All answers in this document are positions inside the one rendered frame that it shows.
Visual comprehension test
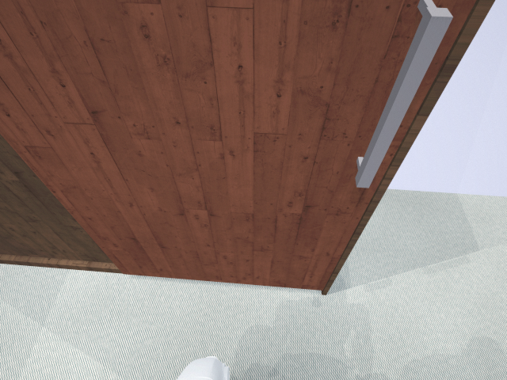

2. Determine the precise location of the wardrobe door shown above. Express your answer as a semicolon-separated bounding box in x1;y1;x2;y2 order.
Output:
0;0;476;291
0;134;113;263

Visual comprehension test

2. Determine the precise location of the left robot thigh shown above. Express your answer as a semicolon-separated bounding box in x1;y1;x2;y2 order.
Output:
177;358;230;380

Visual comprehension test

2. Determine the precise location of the handle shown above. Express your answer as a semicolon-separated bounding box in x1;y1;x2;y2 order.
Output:
355;0;453;188

